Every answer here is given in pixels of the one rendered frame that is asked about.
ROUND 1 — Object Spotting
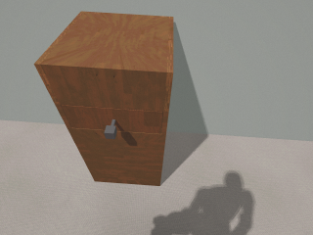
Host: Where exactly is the handle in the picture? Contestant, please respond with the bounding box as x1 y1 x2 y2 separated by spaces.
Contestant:
104 119 117 139

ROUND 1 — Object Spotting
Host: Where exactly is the drawer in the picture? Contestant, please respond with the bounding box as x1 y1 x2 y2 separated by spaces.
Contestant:
62 105 162 134

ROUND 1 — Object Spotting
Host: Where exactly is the cabinet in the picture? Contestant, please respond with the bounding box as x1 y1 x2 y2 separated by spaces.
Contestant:
34 11 174 186

